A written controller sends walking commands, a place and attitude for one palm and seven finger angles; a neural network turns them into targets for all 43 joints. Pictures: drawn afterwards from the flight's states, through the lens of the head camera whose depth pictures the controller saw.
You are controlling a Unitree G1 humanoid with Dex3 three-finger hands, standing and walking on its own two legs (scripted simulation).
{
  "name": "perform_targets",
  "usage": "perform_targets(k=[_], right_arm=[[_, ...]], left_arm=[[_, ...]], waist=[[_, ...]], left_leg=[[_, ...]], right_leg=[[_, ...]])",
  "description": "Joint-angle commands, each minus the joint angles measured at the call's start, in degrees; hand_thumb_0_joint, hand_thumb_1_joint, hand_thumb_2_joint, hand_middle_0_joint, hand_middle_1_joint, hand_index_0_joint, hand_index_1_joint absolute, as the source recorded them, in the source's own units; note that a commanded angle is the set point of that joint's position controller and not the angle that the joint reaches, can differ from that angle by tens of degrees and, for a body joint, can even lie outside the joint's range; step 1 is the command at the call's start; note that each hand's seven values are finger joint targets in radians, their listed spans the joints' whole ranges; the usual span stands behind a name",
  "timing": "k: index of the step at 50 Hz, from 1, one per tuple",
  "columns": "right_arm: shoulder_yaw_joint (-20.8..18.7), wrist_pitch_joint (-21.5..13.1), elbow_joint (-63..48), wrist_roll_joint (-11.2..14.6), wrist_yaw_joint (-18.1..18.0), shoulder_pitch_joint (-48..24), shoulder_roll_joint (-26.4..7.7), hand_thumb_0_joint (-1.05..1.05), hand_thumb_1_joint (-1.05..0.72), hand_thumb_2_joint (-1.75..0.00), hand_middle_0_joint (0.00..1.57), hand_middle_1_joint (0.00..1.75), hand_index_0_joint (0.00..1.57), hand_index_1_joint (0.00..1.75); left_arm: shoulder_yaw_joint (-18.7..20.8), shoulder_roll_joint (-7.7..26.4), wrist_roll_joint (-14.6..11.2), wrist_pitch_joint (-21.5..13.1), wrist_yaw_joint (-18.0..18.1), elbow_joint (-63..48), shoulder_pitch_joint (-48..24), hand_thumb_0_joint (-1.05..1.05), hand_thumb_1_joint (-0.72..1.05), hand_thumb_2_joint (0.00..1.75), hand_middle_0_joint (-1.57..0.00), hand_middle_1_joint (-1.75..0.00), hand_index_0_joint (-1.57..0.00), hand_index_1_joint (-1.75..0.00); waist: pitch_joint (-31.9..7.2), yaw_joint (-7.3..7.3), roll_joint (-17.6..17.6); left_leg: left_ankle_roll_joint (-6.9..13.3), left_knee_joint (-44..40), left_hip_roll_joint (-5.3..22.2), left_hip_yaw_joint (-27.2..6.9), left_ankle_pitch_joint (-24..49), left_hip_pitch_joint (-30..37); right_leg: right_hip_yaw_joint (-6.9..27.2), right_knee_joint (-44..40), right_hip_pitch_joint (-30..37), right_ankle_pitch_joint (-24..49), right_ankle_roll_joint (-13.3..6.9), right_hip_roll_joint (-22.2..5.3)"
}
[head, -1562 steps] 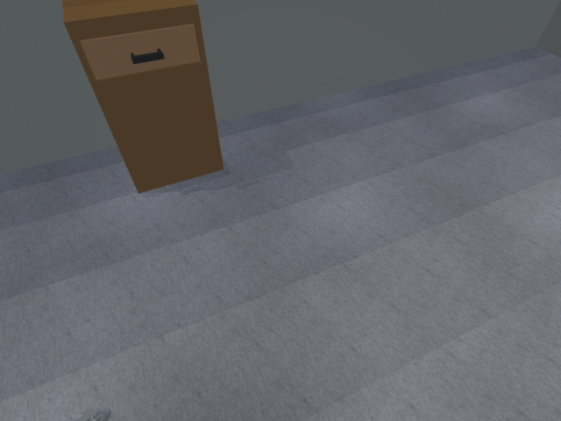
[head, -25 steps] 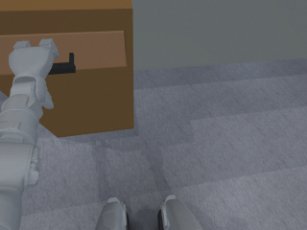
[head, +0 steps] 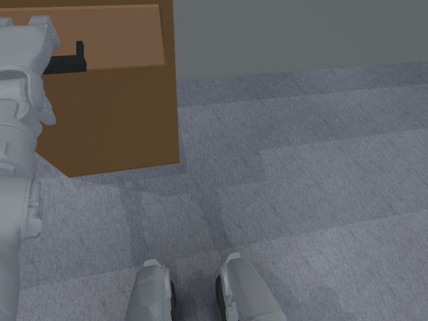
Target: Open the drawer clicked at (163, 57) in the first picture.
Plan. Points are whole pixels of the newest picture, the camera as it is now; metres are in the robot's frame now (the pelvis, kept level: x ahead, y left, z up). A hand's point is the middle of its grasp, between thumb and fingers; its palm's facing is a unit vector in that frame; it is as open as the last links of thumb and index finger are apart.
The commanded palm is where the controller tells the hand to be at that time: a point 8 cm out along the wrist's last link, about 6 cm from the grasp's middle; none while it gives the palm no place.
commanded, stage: lower the fingers behind the handle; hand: left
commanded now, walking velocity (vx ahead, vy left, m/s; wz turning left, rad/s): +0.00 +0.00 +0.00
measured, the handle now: (51, 56) +0.61 +0.25 +0.03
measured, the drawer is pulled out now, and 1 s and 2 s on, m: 0.00 0.00 0.00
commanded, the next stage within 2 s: lift the hand off the handle in 0.20 s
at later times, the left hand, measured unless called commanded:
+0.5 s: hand (37, 72) +0.56 +0.26 +0.04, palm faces -0.05 +0.01 -1.00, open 13.7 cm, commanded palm +0.56 +0.23 +0.06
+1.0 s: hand (35, 71) +0.56 +0.26 +0.05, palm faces -0.10 -0.01 -1.00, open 13.7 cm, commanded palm +0.56 +0.23 +0.09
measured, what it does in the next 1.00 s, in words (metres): stands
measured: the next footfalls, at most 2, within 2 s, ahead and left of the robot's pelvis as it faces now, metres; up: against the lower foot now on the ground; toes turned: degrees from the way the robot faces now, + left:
none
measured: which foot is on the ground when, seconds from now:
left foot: down 0.00-1.00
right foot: down 0.00-1.00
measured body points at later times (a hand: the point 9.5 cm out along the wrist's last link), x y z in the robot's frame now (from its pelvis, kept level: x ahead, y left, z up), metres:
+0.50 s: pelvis -0.01 +0.00 +0.00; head +0.16 +0.02 +0.41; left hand +0.56 +0.25 +0.10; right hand -0.02 -0.27 -0.11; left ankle +0.05 +0.10 -0.61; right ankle +0.04 -0.12 -0.61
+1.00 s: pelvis +0.00 +0.00 +0.01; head +0.17 +0.02 +0.43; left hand +0.56 +0.25 +0.10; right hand -0.03 -0.27 -0.09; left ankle +0.05 +0.10 -0.61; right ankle +0.04 -0.12 -0.61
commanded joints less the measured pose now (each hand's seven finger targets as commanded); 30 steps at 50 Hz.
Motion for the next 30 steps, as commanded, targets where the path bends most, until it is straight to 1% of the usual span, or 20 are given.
perform_targets(k=[1, 3, 4, 6, 8, 10, 11, 13, 14, 15, 16, 17, 19, 20, 22, 25, 26, 28, 29, 30], right_arm=[[-3.52, -0.86, -1.55, 0.21, -0.96, 11.84, -10.83, 0.00, -0.90, -0.90, 0.20, 0.30, 0.20, 0.30], [-3.40, -1.00, -1.33, 0.35, -1.08, 11.98, -10.80, 0.00, -0.90, -0.90, 0.20, 0.30, 0.20, 0.30], [-3.30, -1.06, -1.56, 0.44, -1.13, 11.97, -10.73, 0.00, -0.90, -0.90, 0.20, 0.30, 0.20, 0.30], [-3.18, -1.17, -1.50, 0.48, -1.17, 12.02, -10.82, 0.00, -0.90, -0.90, 0.20, 0.30, 0.20, 0.30], [-3.33, -1.21, -1.45, 0.52, -1.20, 12.16, -10.65, 0.00, -0.90, -0.90, 0.20, 0.30, 0.20, 0.30], [-2.88, -1.16, -1.34, 0.67, -1.39, 12.08, -10.89, 0.00, -0.90, -0.90, 0.20, 0.30, 0.20, 0.30], [-2.85, -1.36, -1.54, 0.74, -1.47, 11.83, -10.72, 0.00, -0.90, -0.90, 0.20, 0.30, 0.20, 0.30], [-2.85, -1.36, -1.34, 0.69, -1.54, 12.31, -10.98, 0.00, -0.90, -0.90, 0.20, 0.30, 0.20, 0.30], [-2.88, -1.53, -1.41, 0.73, -1.57, 12.26, -10.74, 0.00, -0.90, -0.90, 0.20, 0.30, 0.20, 0.30], [-3.15, -1.36, -1.47, 0.61, -1.40, 12.75, -10.82, 0.00, -0.90, -0.90, 0.20, 0.30, 0.20, 0.30], [-3.22, -1.39, -1.72, 0.59, -1.39, 12.33, -10.76, 0.00, -0.90, -0.90, 0.20, 0.30, 0.20, 0.30], [-3.11, -1.32, -1.47, 0.65, -1.44, 12.48, -10.69, 0.00, -0.90, -0.90, 0.20, 0.30, 0.20, 0.30], [-3.21, -1.50, -1.09, 0.68, -1.50, 12.68, -10.53, 0.00, -0.90, -0.90, 0.20, 0.30, 0.20, 0.30], [-3.26, -1.57, -0.87, 0.66, -1.47, 12.70, -10.56, 0.00, -0.90, -0.90, 0.20, 0.30, 0.20, 0.30], [-3.32, -1.65, -0.73, 0.52, -1.49, 12.84, -10.68, 0.00, -0.90, -0.90, 0.20, 0.30, 0.20, 0.30], [-3.35, -1.91, -0.29, 0.34, -1.43, 13.05, -10.56, 0.00, -0.90, -0.90, 0.20, 0.30, 0.20, 0.30], [-3.26, -1.86, -0.21, 0.21, -1.47, 13.20, -10.75, 0.00, -0.90, -0.90, 0.20, 0.30, 0.20, 0.30], [-3.49, -1.84, -0.13, 0.09, -1.44, 13.35, -10.65, 0.00, -0.90, -0.90, 0.20, 0.30, 0.20, 0.30], [-3.33, -1.93, -0.21, 0.10, -1.41, 13.21, -10.53, 0.00, -0.90, -0.90, 0.20, 0.30, 0.20, 0.30], [-3.13, -1.87, -0.06, 0.16, -1.49, 13.18, -10.69, 0.00, -0.90, -0.90, 0.20, 0.30, 0.20, 0.30]], left_arm=[[1.94, 11.81, -0.42, 1.12, -1.39, -3.50, -17.62, 0.00, -0.50, 0.30, -0.30, -1.20, -0.30, -1.20], [1.88, 12.32, -0.61, 1.15, -1.84, -3.94, -19.29, 0.00, -0.50, 0.30, -0.30, -1.20, -0.30, -1.20], [1.15, 11.56, -0.58, 1.29, -1.99, -3.37, -18.90, 0.00, -0.50, 0.30, -0.30, -1.20, -0.30, -1.20], [1.82, 12.48, -0.61, 1.32, -2.30, -3.48, -18.17, 0.00, -0.50, 0.30, -0.30, -1.20, -0.30, -1.20], [1.72, 11.85, -0.87, 1.24, -2.64, -3.68, -18.32, 0.00, -0.50, 0.30, -0.30, -1.20, -0.30, -1.20], [1.94, 13.35, -0.69, 1.27, -2.89, -2.56, -18.34, 0.00, -0.50, 0.30, -0.30, -1.20, -0.30, -1.20], [0.67, 12.06, -0.85, 1.30, -3.04, -2.53, -19.25, 0.00, -0.50, 0.30, -0.30, -1.20, -0.30, -1.20], [1.67, 13.37, -0.65, 1.01, -3.08, -2.84, -20.06, 0.00, -0.50, 0.30, -0.30, -1.20, -0.30, -1.20], [0.32, 11.90, -0.76, 0.97, -3.06, -2.87, -20.84, 0.00, -0.50, 0.30, -0.30, -1.20, -0.30, -1.20], [2.18, 13.05, -0.88, 0.78, -3.10, -4.81, -18.45, 0.00, -0.50, 0.30, -0.30, -1.20, -0.30, -1.20], [2.03, 12.60, -1.24, 0.87, -3.11, -4.96, -18.04, 0.00, -0.50, 0.30, -0.30, -1.20, -0.30, -1.20], [1.75, 12.69, -1.04, 0.84, -3.11, -4.93, -18.79, 0.00, -0.50, 0.30, -0.30, -1.20, -0.30, -1.20], [0.03, 10.66, -0.88, 0.75, -2.92, -4.53, -21.33, 0.00, -0.50, 0.30, -0.30, -1.20, -0.30, -1.20], [-0.03, 10.54, -0.66, 0.77, -2.76, -4.62, -21.61, 0.00, -0.50, 0.30, -0.30, -1.20, -0.30, -1.20], [0.09, 10.50, -0.49, 1.00, -2.37, -4.09, -21.98, 0.00, -0.50, 0.30, -0.30, -1.20, -0.30, -1.20], [-1.14, 9.11, -0.36, 1.11, -1.98, -3.90, -24.53, 0.00, -0.50, 0.30, -0.30, -1.20, -0.30, -1.20], [0.19, 10.97, -0.11, 1.02, -1.78, -4.13, -24.60, 0.00, -0.50, 0.30, -0.30, -1.20, -0.30, -1.20], [-0.57, 9.74, 0.03, 1.17, -1.65, -4.63, -25.60, 0.00, -0.50, 0.30, -0.30, -1.20, -0.30, -1.20], [-1.23, 9.23, -0.16, 1.26, -1.60, -4.10, -25.95, 0.00, -0.50, 0.30, -0.30, -1.20, -0.30, -1.20], [-0.62, 10.37, 0.06, 1.60, -1.57, -2.73, -25.47, 0.00, -0.50, 0.30, -0.30, -1.20, -0.30, -1.20]], waist=[[-22.83, -2.58, 2.27], [-23.08, -3.07, 2.00], [-22.69, -2.99, 2.19], [-22.73, -2.56, 2.56], [-23.17, -2.81, 1.64], [-21.63, -2.87, 1.26], [-20.64, -3.46, 1.73], [-21.30, -3.36, 1.24], [-21.04, -4.11, 2.30], [-23.16, -2.02, 3.24], [-23.94, -2.16, 3.63], [-23.20, -2.60, 3.17], [-21.87, -3.94, 2.90], [-21.58, -3.79, 4.03], [-21.64, -4.09, 3.46], [-21.03, -5.12, 4.21], [-21.63, -4.72, 4.46], [-23.21, -5.13, 5.00], [-22.40, -5.52, 5.22], [-20.48, -5.50, 4.38]], left_leg=[[1.73, -8.75, -1.48, -1.73, 3.76, 20.37], [1.82, -8.72, -1.45, -1.73, 2.82, 19.63], [1.81, -8.83, -1.62, -1.73, 2.24, 19.37], [1.79, -8.85, -1.57, -1.79, 2.22, 19.43], [1.91, -8.66, -1.48, -1.83, 3.04, 19.76], [1.88, -8.62, -1.58, -1.76, 1.33, 17.74], [1.98, -8.51, -1.71, -1.47, 0.49, 16.92], [1.95, -8.59, -1.62, -1.90, 0.77, 17.39], [2.05, -8.41, -1.60, -1.76, 0.87, 17.67], [1.66, -9.42, -1.52, -2.05, 1.95, 19.88], [1.78, -9.34, -1.58, -1.78, 2.50, 20.79], [1.72, -9.43, -1.51, -2.18, 2.43, 20.73], [1.74, -9.41, -1.37, -2.61, 1.80, 20.85], [1.60, -9.47, -1.33, -2.75, 1.60, 21.32], [1.62, -9.50, -1.26, -2.99, 1.72, 21.93], [1.69, -9.19, -1.21, -3.23, 1.62, 22.00], [1.62, -9.08, -1.17, -3.16, 2.03, 21.92], [1.59, -8.78, -1.15, -3.38, 3.61, 23.24], [1.68, -8.55, -1.27, -3.02, 2.65, 22.43], [1.64, -8.69, -1.24, -3.00, 1.47, 21.01]], right_leg=[[0.16, -10.55, 8.29, 3.42, -0.96, 1.77], [0.33, -10.56, 8.76, 2.89, -0.90, 1.70], [0.23, -10.62, 8.45, 2.48, -0.85, 1.76], [0.22, -10.56, 8.31, 2.34, -0.91, 1.79], [0.30, -10.61, 8.52, 2.86, -0.87, 1.79], [0.31, -10.54, 8.48, 1.81, -0.84, 1.77], [0.49, -10.84, 8.09, 1.38, -0.72, 1.75], [0.31, -10.41, 7.81, 1.37, -0.89, 1.70], [0.36, -10.57, 7.16, 1.65, -0.71, 1.66], [-0.02, -10.45, 8.42, 2.05, -0.99, 1.67], [0.28, -10.93, 8.59, 2.38, -0.95, 1.77], [0.03, -10.84, 8.02, 2.24, -0.94, 1.77], [-0.24, -10.78, 6.19, 1.76, -0.80, 1.70], [-0.31, -10.65, 5.32, 1.59, -1.00, 1.76], [-0.39, -10.74, 4.79, 1.53, -1.00, 1.75], [-0.55, -10.53, 3.31, 1.58, -1.04, 1.71], [-0.54, -10.32, 3.88, 1.84, -1.07, 1.64], [-0.57, -10.09, 3.37, 2.51, -1.24, 1.69], [-0.47, -10.37, 3.31, 2.13, -1.06, 1.70], [-0.47, -10.49, 3.37, 1.60, -1.12, 1.69]])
